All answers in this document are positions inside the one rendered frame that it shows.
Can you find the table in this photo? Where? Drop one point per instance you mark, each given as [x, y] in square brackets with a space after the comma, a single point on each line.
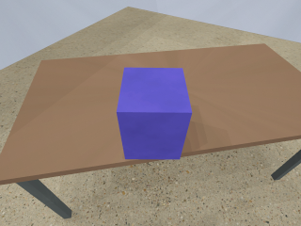
[240, 96]

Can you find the carton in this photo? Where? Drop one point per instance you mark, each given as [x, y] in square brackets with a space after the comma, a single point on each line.
[154, 113]

